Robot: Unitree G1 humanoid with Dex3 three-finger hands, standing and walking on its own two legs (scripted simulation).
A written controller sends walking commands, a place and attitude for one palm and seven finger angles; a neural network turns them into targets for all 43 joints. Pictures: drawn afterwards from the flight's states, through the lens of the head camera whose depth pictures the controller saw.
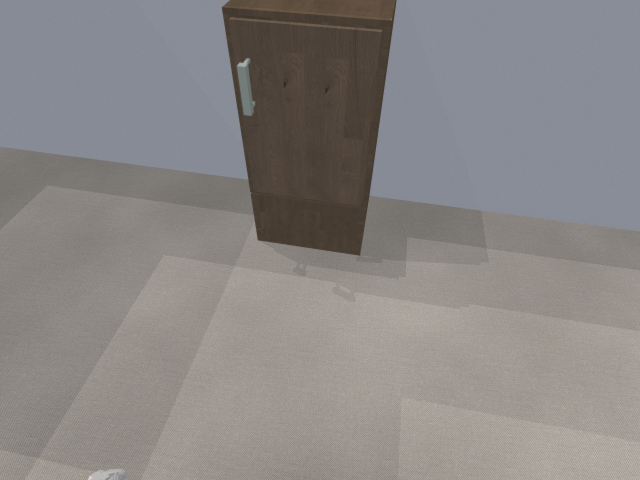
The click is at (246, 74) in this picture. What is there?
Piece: cupboard door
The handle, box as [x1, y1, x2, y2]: [237, 58, 255, 115]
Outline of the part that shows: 246,58 242,63 239,63 237,65 243,112 244,114 251,115 253,112 252,108 255,104 254,101 251,100 247,67 249,58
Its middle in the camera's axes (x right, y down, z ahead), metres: -0.22 -0.44 +1.13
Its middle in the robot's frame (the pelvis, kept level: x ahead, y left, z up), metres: +1.13 +0.27 -0.05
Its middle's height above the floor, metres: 0.73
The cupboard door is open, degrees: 0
